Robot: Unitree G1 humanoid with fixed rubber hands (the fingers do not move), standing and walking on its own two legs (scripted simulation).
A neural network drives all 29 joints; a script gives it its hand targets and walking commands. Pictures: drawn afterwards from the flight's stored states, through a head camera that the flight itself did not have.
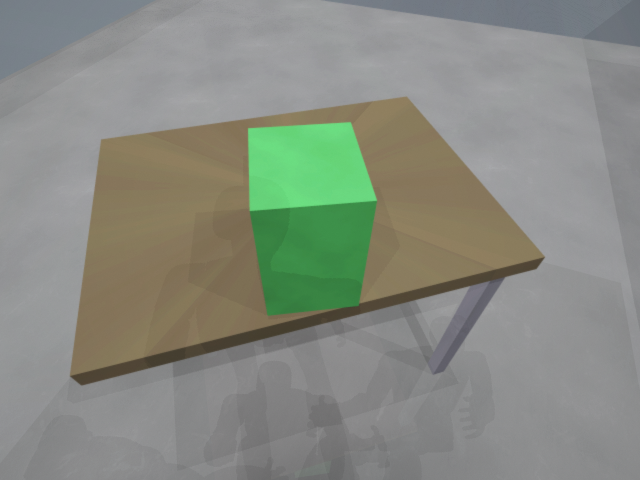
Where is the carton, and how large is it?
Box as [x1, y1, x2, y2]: [248, 122, 376, 315]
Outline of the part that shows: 350,122 248,128 250,215 268,315 358,305 376,199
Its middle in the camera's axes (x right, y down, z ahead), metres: -0.02 -0.03 +0.65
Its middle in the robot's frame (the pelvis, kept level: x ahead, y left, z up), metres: +0.50 +0.03 +0.00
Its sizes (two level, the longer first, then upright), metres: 0.188 0.166 0.262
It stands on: a table, 0.64 m high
